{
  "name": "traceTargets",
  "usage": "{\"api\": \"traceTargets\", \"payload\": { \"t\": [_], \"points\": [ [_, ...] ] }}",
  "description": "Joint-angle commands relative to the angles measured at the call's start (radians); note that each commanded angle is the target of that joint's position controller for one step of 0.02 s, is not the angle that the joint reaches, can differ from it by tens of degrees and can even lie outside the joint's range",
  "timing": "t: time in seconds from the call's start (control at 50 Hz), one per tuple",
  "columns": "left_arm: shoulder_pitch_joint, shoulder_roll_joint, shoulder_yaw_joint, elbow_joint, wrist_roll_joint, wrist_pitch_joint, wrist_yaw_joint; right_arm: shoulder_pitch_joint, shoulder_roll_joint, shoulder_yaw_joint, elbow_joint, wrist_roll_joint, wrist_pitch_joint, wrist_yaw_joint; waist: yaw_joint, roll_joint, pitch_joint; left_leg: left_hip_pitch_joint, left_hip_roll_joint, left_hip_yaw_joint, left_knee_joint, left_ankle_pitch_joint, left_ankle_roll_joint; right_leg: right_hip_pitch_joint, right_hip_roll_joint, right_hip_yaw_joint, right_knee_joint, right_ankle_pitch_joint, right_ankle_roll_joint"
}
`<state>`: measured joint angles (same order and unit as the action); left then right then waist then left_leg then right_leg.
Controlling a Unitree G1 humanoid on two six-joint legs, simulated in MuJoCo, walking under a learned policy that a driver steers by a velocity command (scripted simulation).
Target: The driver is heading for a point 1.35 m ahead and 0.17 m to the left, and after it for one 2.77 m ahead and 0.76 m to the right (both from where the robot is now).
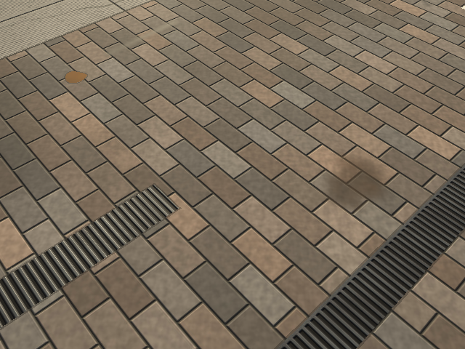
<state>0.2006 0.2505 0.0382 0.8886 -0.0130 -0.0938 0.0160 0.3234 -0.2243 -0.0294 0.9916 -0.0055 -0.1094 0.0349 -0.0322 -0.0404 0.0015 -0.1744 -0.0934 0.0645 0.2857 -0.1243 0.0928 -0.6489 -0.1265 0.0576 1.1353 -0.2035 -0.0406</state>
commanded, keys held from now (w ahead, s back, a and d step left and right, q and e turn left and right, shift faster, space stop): w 0.32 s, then w+q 0.62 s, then w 0.06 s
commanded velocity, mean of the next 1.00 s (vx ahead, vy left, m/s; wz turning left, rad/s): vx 0.50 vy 0.00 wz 0.27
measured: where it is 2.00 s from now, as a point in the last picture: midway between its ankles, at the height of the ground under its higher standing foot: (196, 198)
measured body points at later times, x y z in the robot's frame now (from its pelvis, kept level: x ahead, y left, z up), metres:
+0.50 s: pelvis +0.27 -0.08 +0.00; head +0.29 -0.10 +0.45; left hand +0.33 +0.18 -0.12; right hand +0.35 -0.35 -0.14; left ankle +0.26 +0.08 -0.65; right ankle +0.29 -0.17 -0.74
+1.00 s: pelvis +0.53 +0.01 -0.02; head +0.57 +0.02 +0.43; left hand +0.53 +0.29 -0.14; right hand +0.74 -0.20 -0.13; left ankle +0.57 +0.08 -0.74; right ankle +0.45 -0.18 -0.63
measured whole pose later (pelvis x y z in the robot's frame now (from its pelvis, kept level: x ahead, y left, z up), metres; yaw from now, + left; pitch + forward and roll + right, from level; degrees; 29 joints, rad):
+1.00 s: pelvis +0.53 +0.01 -0.02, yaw +20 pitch +2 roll +0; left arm 0.23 0.26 0.05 0.88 -0.02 -0.13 0.01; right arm 0.18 -0.26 -0.08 0.79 0.01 -0.06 0.04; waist 0.00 -0.01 0.05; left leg -0.39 -0.09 0.03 0.54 -0.18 0.11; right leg -0.37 -0.06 0.02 1.26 -0.40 -0.02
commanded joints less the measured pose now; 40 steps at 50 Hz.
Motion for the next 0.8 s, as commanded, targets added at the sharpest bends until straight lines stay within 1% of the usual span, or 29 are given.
{"api": "traceTargets", "payload": {
  "t": [0.02,0.06,0.12,0.18,0.22,0.24,0.26,0.28,0.3,0.32,0.34,0.36,0.38,0.4,0.42,0.44,0.46,0.48,0.52,0.58,0.62,0.66,0.7,0.74,0.76,0.78,0.8],
  "points": [
    [0.033,0.043,0.012,-0.042,0.012,0.005,0.007,-0.038,-0.132,-0.021,-0.055,0.002,-0.016,-0.020,0.046,0.078,0.054,-0.093,0.283,-0.217,-0.204,0.064,0.171,-0.033,-0.042,0.002,-0.142,0.151,0.028],
    [-0.050,0.035,0.010,-0.066,0.009,-0.001,0.002,0.002,-0.145,-0.023,-0.049,0.009,-0.009,-0.030,0.017,0.076,0.052,-0.047,0.274,-0.192,-0.198,0.080,0.147,-0.037,-0.027,-0.011,-0.297,0.246,0.031],
    [-0.156,0.029,0.005,-0.091,0.000,-0.006,-0.009,0.059,-0.165,-0.027,-0.032,0.020,-0.001,-0.035,-0.023,0.083,0.057,0.014,0.271,-0.162,-0.182,0.072,0.123,0.004,0.012,-0.043,-0.463,0.306,0.039],
    [-0.236,0.034,0.001,-0.122,-0.009,-0.011,-0.028,0.107,-0.168,-0.030,-0.010,0.025,0.011,-0.036,-0.050,0.092,0.078,0.109,0.307,-0.171,-0.140,0.055,0.118,-0.003,0.028,-0.046,-0.551,0.259,0.030],
    [-0.254,0.048,0.004,-0.139,-0.010,-0.019,-0.041,0.115,-0.174,-0.034,-0.003,0.026,0.021,-0.038,-0.043,0.099,0.081,0.170,0.338,-0.186,-0.097,0.065,0.107,0.007,0.037,-0.045,-0.595,0.187,0.006],
    [-0.236,0.060,0.007,-0.140,-0.010,-0.024,-0.046,0.108,-0.181,-0.037,-0.003,0.027,0.026,-0.039,-0.027,0.106,0.072,0.188,0.349,-0.192,-0.069,0.095,0.098,0.042,0.046,-0.050,-0.616,0.148,-0.009],
    [-0.192,0.076,0.015,-0.132,-0.009,-0.028,-0.048,0.092,-0.189,-0.040,-0.005,0.027,0.032,-0.040,0.003,0.117,0.050,0.193,0.349,-0.188,-0.020,0.184,0.087,0.115,0.065,-0.068,-0.635,0.117,-0.024],
    [-0.090,0.105,0.033,-0.104,-0.007,-0.030,-0.046,0.069,-0.186,-0.037,-0.012,0.024,0.037,-0.040,0.062,0.116,-0.007,0.181,0.314,-0.156,0.100,0.351,0.067,0.257,0.099,-0.096,-0.658,0.104,-0.046],
    [0.100,0.164,0.061,-0.049,-0.005,-0.033,-0.040,0.059,-0.153,-0.024,-0.024,0.013,0.039,-0.040,0.138,0.086,-0.128,0.087,0.252,-0.103,0.331,0.407,0.036,0.516,0.075,-0.064,-0.644,0.125,-0.086],
    [0.269,0.278,0.089,-0.020,0.016,-0.030,-0.034,0.128,-0.064,0.005,-0.053,0.001,0.025,-0.035,0.151,-0.109,-0.301,-0.266,0.127,-0.022,0.736,0.112,-0.033,0.922,-0.181,0.299,-0.656,0.088,-0.215],
    [0.307,0.248,0.081,-0.007,0.013,-0.024,-0.039,0.173,-0.019,0.021,-0.038,0.021,-0.001,-0.029,0.142,-0.261,-0.390,-0.514,0.026,-0.121,0.967,-0.421,-0.049,1.067,-0.301,0.662,-0.815,-0.042,-0.301],
    [0.243,0.167,0.056,-0.019,0.010,-0.028,-0.039,0.100,-0.138,-0.009,-0.047,0.049,-0.017,-0.027,0.145,-0.155,-0.268,-0.605,0.084,-0.215,1.066,-0.390,-0.025,0.961,-0.274,0.573,-0.833,-0.073,-0.246],
    [0.151,0.125,0.042,-0.041,0.010,-0.028,-0.037,0.022,-0.163,-0.017,-0.072,0.061,-0.021,-0.029,0.117,-0.095,-0.168,-0.607,0.137,-0.196,1.052,-0.295,-0.011,0.819,-0.242,0.405,-0.846,-0.009,-0.202],
    [0.071,0.093,0.031,-0.050,0.012,-0.030,-0.041,-0.012,-0.149,-0.020,-0.075,0.051,-0.013,-0.036,0.083,-0.024,-0.100,-0.562,0.178,-0.179,0.990,-0.211,-0.017,0.682,-0.197,0.286,-0.888,0.062,-0.176],
    [0.030,0.065,0.023,-0.052,0.014,-0.035,-0.044,-0.014,-0.139,-0.029,-0.074,0.040,0.003,-0.042,0.053,-0.031,-0.057,-0.515,0.209,-0.183,0.925,-0.156,-0.021,0.598,-0.157,0.195,-0.926,0.096,-0.151],
    [0.018,0.053,0.021,-0.042,0.021,-0.037,-0.046,0.009,-0.116,-0.030,-0.067,0.039,0.020,-0.042,0.032,-0.049,-0.038,-0.462,0.220,-0.183,0.899,-0.121,-0.026,0.537,-0.132,0.136,-0.956,0.122,-0.138],
    [0.029,0.051,0.022,-0.028,0.024,-0.040,-0.045,0.029,-0.090,-0.030,-0.059,0.040,0.033,-0.041,0.022,-0.049,-0.026,-0.441,0.217,-0.179,0.893,-0.101,-0.030,0.507,-0.118,0.087,-0.974,0.174,-0.139],
    [0.045,0.063,0.027,-0.014,0.028,-0.043,-0.042,0.033,-0.077,-0.031,-0.061,0.041,0.042,-0.041,0.014,-0.042,-0.013,-0.453,0.215,-0.183,0.886,-0.076,-0.033,0.495,-0.114,0.043,-0.983,0.232,-0.140],
    [0.067,0.087,0.035,0.003,0.034,-0.044,-0.032,-0.009,-0.077,-0.037,-0.083,0.039,0.052,-0.042,0.015,-0.021,0.011,-0.519,0.210,-0.204,0.840,-0.005,-0.041,0.508,-0.118,-0.018,-0.996,0.310,-0.144],
    [0.082,0.095,0.036,0.016,0.035,-0.038,-0.014,-0.091,-0.074,-0.043,-0.118,0.031,0.051,-0.037,0.027,-0.014,0.033,-0.579,0.196,-0.209,0.696,0.123,-0.052,0.541,-0.113,-0.091,-1.010,0.334,-0.130],
    [0.084,0.105,0.037,0.018,0.032,-0.034,-0.004,-0.149,-0.066,-0.041,-0.140,0.027,0.048,-0.026,0.041,-0.014,0.049,-0.564,0.191,-0.173,0.581,0.203,-0.051,0.549,-0.102,-0.142,-1.021,0.322,-0.114],
    [0.116,0.116,0.039,0.029,0.027,-0.029,0.004,-0.221,-0.053,-0.034,-0.170,0.023,0.048,-0.014,0.068,-0.003,0.073,-0.568,0.191,-0.128,0.498,0.235,-0.047,0.585,-0.114,-0.176,-1.028,0.323,-0.107],
    [0.158,0.123,0.042,0.046,0.021,-0.018,0.010,-0.284,-0.041,-0.029,-0.204,0.022,0.047,-0.002,0.093,0.008,0.095,-0.603,0.190,-0.100,0.441,0.220,-0.037,0.662,-0.137,-0.198,-1.007,0.351,-0.105],
    [0.184,0.131,0.047,0.056,0.015,-0.003,0.011,-0.333,-0.036,-0.026,-0.239,0.025,0.047,0.011,0.105,0.009,0.108,-0.633,0.186,-0.067,0.403,0.165,-0.024,0.743,-0.161,-0.218,-0.969,0.399,-0.103],
    [0.188,0.137,0.049,0.058,0.012,0.005,0.012,-0.351,-0.036,-0.026,-0.256,0.027,0.047,0.019,0.105,0.006,0.112,-0.634,0.180,-0.047,0.391,0.126,-0.016,0.771,-0.171,-0.228,-0.945,0.440,-0.100],
    [0.177,0.145,0.052,0.054,0.009,0.012,0.013,-0.355,-0.039,-0.027,-0.270,0.029,0.048,0.026,0.094,-0.001,0.108,-0.606,0.167,-0.022,0.376,0.082,-0.004,0.783,-0.175,-0.244,-0.911,0.523,-0.093],
    [0.158,0.159,0.055,0.046,0.007,0.017,0.016,-0.344,-0.049,-0.033,-0.280,0.030,0.048,0.031,0.075,-0.017,0.088,-0.543,0.141,0.013,0.367,0.034,0.012,0.782,-0.173,-0.264,-0.862,0.674,-0.082]
  ]
}}
Keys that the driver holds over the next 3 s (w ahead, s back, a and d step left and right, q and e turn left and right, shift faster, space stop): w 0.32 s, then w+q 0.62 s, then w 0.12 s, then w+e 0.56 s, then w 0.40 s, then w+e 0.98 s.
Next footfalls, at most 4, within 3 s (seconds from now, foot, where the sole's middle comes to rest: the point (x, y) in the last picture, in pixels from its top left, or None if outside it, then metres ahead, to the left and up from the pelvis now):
0.30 right None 0.34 -0.17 -0.78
0.88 left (201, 320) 0.61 0.10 -0.78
1.44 right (228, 216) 0.98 0.01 -0.78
1.94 left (165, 168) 1.22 0.25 -0.78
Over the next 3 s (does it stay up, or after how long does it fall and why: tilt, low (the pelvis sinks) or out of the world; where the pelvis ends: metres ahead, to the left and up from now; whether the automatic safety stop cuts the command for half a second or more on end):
stays up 1.64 0.07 -0.02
